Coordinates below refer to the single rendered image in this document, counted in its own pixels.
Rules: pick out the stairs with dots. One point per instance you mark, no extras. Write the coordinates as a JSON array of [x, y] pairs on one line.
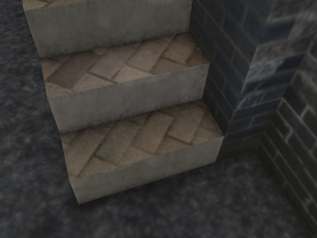
[[124, 80]]

